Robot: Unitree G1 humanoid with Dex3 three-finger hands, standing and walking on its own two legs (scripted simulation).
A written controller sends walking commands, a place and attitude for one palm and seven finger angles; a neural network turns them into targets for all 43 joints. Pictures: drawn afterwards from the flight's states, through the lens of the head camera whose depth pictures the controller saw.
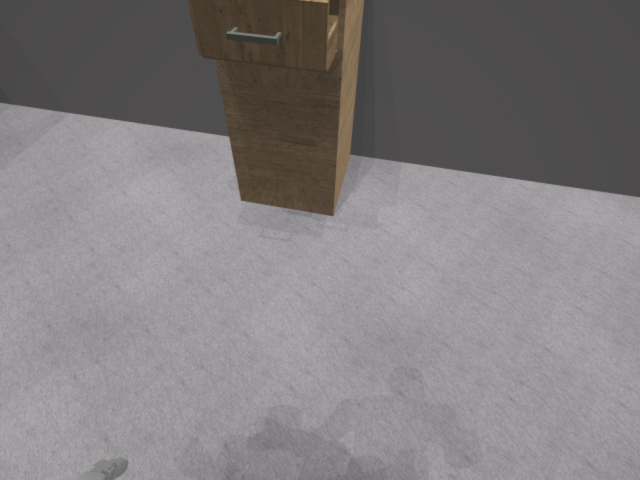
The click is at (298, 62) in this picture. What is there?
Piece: drawer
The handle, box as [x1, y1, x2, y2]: [226, 27, 281, 44]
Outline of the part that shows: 226,33 227,39 269,44 277,44 278,39 281,35 281,32 277,32 274,36 240,33 237,31 237,27 234,27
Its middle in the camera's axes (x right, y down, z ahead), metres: -0.18 -0.55 +1.05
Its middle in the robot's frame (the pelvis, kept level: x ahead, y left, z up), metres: +1.16 +0.24 +0.05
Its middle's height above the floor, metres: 0.82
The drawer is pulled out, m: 0.14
